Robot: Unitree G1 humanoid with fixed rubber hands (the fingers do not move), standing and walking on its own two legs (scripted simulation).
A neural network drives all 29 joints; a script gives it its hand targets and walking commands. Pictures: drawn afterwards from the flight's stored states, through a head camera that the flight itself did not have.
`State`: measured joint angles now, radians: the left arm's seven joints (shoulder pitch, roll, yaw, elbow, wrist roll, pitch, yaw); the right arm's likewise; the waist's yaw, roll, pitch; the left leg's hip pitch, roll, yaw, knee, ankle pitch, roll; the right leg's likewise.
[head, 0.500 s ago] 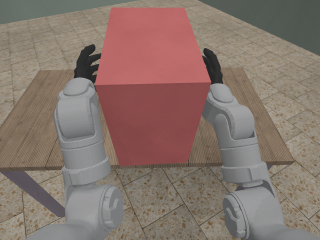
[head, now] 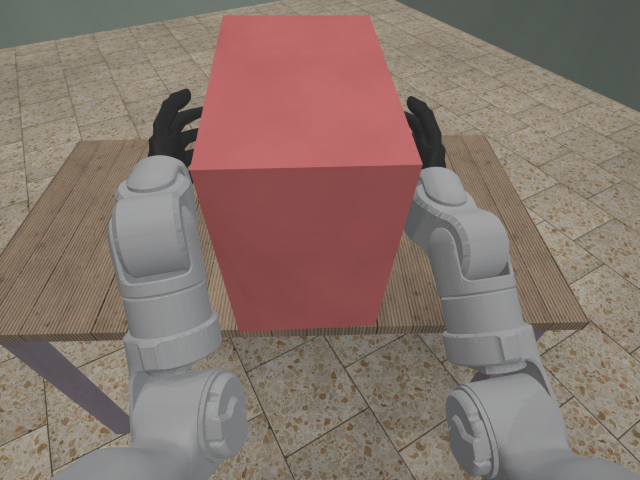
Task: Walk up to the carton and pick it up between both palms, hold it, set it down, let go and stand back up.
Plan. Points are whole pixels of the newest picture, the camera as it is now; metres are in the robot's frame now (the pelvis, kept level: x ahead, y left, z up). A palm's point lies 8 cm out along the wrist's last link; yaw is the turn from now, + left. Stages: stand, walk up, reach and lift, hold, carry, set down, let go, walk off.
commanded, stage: hold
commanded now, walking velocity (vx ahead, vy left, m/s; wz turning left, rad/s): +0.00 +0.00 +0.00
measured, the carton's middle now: (302, 177) +0.40 +0.00 +0.19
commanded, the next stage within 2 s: set down in 0.72 s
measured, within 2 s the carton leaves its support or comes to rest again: neither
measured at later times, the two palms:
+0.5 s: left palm (172, 168) +0.36 +0.13 +0.24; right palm (423, 172) +0.36 -0.13 +0.22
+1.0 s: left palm (179, 160) +0.37 +0.13 +0.24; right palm (428, 162) +0.38 -0.13 +0.22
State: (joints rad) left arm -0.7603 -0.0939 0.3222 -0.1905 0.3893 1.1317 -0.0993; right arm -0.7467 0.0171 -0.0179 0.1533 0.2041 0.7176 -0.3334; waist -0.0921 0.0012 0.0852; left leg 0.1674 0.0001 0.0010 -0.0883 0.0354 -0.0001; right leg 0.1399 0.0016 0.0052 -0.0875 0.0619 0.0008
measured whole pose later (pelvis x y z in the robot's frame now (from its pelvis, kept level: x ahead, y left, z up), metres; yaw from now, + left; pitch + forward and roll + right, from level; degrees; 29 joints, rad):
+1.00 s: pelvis +0.00 +0.00 +0.00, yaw +1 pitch -7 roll +0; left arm -0.79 -0.11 0.34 -0.12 0.40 1.02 -0.16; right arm -0.76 0.05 -0.11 0.17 0.09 0.60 -0.25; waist -0.10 0.01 0.11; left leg 0.17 -0.01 -0.02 -0.09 0.04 0.01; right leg 0.14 -0.01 -0.02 -0.08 0.05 0.01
